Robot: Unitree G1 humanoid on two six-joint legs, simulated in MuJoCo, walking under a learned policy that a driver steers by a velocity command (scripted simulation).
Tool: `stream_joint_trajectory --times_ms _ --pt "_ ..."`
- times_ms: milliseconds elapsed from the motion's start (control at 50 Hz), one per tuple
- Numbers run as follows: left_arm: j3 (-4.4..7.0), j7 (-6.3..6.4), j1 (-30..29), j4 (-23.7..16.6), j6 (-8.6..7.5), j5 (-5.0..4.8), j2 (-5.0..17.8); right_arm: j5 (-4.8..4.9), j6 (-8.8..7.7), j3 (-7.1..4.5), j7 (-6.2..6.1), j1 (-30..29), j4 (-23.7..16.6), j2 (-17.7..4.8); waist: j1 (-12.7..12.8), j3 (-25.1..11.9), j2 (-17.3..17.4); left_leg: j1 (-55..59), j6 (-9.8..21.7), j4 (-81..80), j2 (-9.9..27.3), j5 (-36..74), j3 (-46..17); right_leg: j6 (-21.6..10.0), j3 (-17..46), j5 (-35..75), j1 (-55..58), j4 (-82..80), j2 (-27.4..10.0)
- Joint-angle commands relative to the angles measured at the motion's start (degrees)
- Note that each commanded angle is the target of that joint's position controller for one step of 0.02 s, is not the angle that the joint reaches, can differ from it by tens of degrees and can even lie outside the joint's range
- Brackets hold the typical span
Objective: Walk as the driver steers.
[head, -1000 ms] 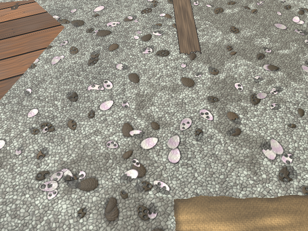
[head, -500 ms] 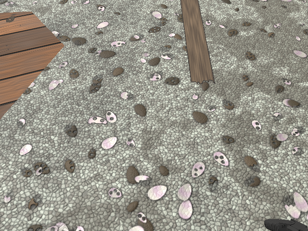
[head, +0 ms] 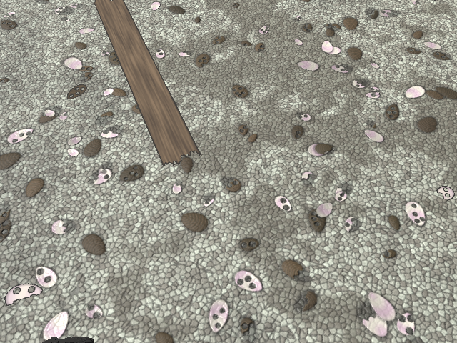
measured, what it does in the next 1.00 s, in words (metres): walks ahead, turning right: left foot, then right foot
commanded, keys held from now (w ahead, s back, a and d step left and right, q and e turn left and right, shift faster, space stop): e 0.84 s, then w+e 0.16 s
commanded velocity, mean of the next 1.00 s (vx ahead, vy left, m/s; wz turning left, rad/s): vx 0.08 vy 0.00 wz -0.59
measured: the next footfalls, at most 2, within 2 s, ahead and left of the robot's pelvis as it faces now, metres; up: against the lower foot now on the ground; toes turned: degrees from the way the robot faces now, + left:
left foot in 0.48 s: +0.23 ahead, +0.13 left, +0.00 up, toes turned -23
right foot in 0.88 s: +0.09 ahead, -0.11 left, +0.00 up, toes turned -33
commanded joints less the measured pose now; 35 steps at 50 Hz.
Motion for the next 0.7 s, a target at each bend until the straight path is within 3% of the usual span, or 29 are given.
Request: stream_joint_trajectory --times_ms 20,40,60,80,100,140,180,240,320,400,440,460,480,500,520,540,560,580,620,700 --pt "4.13 0.72 14.58 -3.05 0.11 1.02 15.62 -0.13 -2.84 -0.47 1.13 2.47 -6.08 -7.57 6.98 -30.47 -4.29 -31.54 -0.86 40.76 -6.38 -11.37 -17.89 -20.57 39.28 39.16 47.91 -9.80 -21.75" --pt "3.36 0.61 11.54 -3.36 -0.22 0.46 12.72 1.45 -2.94 -0.51 1.10 -2.25 -7.89 -7.75 6.36 -23.39 -2.78 -34.53 0.51 38.72 -4.33 -6.54 -17.33 -17.89 31.51 32.72 42.14 -10.54 -18.91" --pt "2.84 0.71 8.30 -3.26 -0.37 -0.68 10.35 0.72 -2.53 -0.50 0.35 -3.50 -7.41 -7.14 4.36 -15.51 1.59 -35.18 0.68 33.24 -1.94 -2.01 -16.50 -14.30 25.51 27.13 33.06 -11.93 -15.12" --pt "2.30 1.17 5.93 -3.71 -0.20 -0.85 8.44 -0.36 -1.69 -0.90 -0.46 -3.94 -7.18 -7.99 2.91 -12.46 1.08 -32.99 0.72 29.09 -0.42 0.99 -16.65 -12.53 23.07 23.21 25.96 -13.40 -13.30" --pt "2.03 1.45 4.48 -4.36 0.10 -0.17 7.99 -0.55 -0.67 -1.26 -0.64 -3.39 -7.22 -8.59 1.27 -10.95 0.10 -29.00 0.90 27.03 -0.17 2.46 -16.73 -11.83 21.62 21.85 19.81 -14.96 -11.81" --pt "2.43 1.82 3.99 -5.02 0.19 0.82 9.29 -0.95 0.43 -1.10 -0.86 -2.10 -7.61 -7.15 0.00 -11.36 -1.26 -25.77 0.34 23.22 -1.45 4.50 -16.06 -11.94 20.35 24.24 14.97 -15.83 -10.63" --pt "2.77 2.50 4.64 -5.18 0.37 0.49 10.34 -1.18 0.80 -0.79 -1.21 -2.75 -8.18 -6.21 0.02 -12.38 -1.91 -26.11 -0.57 18.04 -2.45 6.75 -16.21 -11.46 19.53 25.20 14.68 -15.31 -9.67" --pt "2.82 3.70 4.77 -5.78 1.58 -0.33 10.63 -1.06 1.39 -0.53 -1.32 -5.67 -9.29 -5.99 1.07 -13.07 -3.14 -27.07 -1.66 11.36 -3.31 11.29 -17.31 -9.59 21.15 13.78 15.42 -15.08 -8.38" --pt "2.69 4.41 4.52 -6.54 2.90 -0.17 10.44 -0.55 1.38 -0.38 -0.90 -9.64 -10.86 -5.98 2.63 -10.42 -5.69 -25.68 -1.89 2.72 -4.93 13.55 -18.27 -7.67 25.05 -2.13 14.19 -15.50 -6.69" --pt "2.60 4.20 5.17 -7.12 3.56 -0.22 10.15 -0.20 0.02 -0.52 -0.10 -9.85 -11.64 -6.54 3.23 -10.36 -7.64 -21.72 -0.84 -5.58 -6.64 10.33 -18.49 -7.25 29.75 4.02 17.34 -11.70 -6.99" --pt "2.34 4.26 3.93 -7.85 3.98 -0.80 9.69 -0.03 -0.65 -0.82 0.51 -6.90 -11.12 -6.71 1.15 -10.63 -7.88 -15.67 0.60 -16.03 -6.85 14.58 -17.62 -5.58 30.98 8.20 17.81 -8.61 -5.59" --pt "2.06 4.43 3.85 -8.24 4.25 -1.08 8.88 -0.21 -0.88 -1.28 0.71 -4.83 -10.57 -7.75 0.19 -10.57 -6.89 -9.92 1.86 -22.55 -4.55 21.45 -18.13 -3.41 29.99 4.83 15.43 -6.24 -3.51" --pt "1.25 4.41 6.35 -8.63 4.33 -0.55 5.96 -1.19 -0.63 -2.17 0.47 -3.98 -10.98 -11.64 1.82 -12.35 1.97 -2.52 5.99 -23.95 6.68 28.98 -26.61 -0.17 24.23 -10.75 9.35 3.09 1.06" --pt "1.38 4.20 7.63 -10.56 3.88 -1.00 5.98 -2.94 0.29 -3.00 0.34 -4.73 -10.52 -15.30 4.63 -9.27 19.73 -0.28 16.08 -25.67 16.65 43.09 -40.05 3.42 12.54 -30.85 -3.48 13.22 10.38" --pt "2.86 3.84 8.56 -9.48 3.20 0.08 11.44 -2.76 0.29 -2.36 0.27 -5.56 -12.06 -11.64 3.23 -10.01 16.28 -0.60 20.24 -25.01 20.05 46.43 -42.09 6.12 12.19 -32.79 -6.18 27.01 6.30" --pt "3.70 3.61 8.98 -8.11 3.33 -0.55 13.12 -2.23 0.44 -1.64 -0.06 -7.05 -13.04 -8.88 3.30 -9.78 11.22 -1.34 18.27 -23.52 16.86 45.70 -35.48 7.11 11.91 -28.80 -6.08 32.02 4.96" --pt "3.71 3.82 9.59 -6.85 4.06 -0.81 11.92 -1.53 0.74 -1.35 -0.22 -8.82 -13.46 -7.61 3.95 -8.59 8.56 -1.76 15.42 -22.52 12.81 43.23 -29.87 8.33 10.92 -25.68 -6.28 34.17 4.09" --pt "3.41 3.93 9.24 -6.90 4.69 -0.73 10.72 -0.74 0.99 -1.16 -0.41 -9.37 -13.61 -7.05 3.55 -7.62 8.51 -1.57 14.30 -22.37 11.31 41.94 -27.00 9.24 10.36 -23.00 -7.67 35.94 3.40" --pt "2.43 3.50 7.54 -7.92 5.26 -1.28 7.57 -0.90 1.72 -1.19 -0.77 -8.70 -13.57 -7.58 2.72 -6.30 9.61 -2.66 14.08 -23.71 8.70 41.14 -21.50 10.23 7.02 -19.64 -6.92 33.27 2.57" --pt "1.45 2.81 2.97 -10.81 5.07 -1.15 5.57 -1.06 2.77 -2.23 -1.13 -6.76 -13.38 -9.93 0.04 -8.19 12.82 0.62 15.25 -24.10 10.23 39.86 -17.86 10.60 3.85 -18.37 -2.91 20.30 -0.29"
Over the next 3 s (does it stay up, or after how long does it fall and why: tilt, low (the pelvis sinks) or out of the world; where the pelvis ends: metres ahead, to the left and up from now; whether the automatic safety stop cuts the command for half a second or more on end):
stays up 0.69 -0.89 0.02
